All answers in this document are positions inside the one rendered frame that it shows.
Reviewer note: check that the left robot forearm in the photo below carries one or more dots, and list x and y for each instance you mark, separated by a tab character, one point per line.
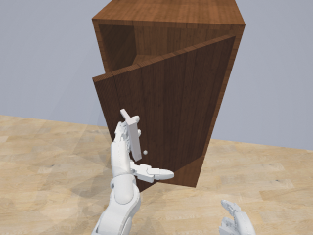
125	201

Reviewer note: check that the robot left hand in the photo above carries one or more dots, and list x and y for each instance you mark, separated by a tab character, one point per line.
120	158

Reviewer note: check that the cupboard door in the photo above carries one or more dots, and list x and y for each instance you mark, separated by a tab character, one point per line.
174	95

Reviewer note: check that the robot right hand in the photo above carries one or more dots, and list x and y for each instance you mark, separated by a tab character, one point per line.
241	225

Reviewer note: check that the handle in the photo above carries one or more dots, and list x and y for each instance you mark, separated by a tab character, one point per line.
133	135

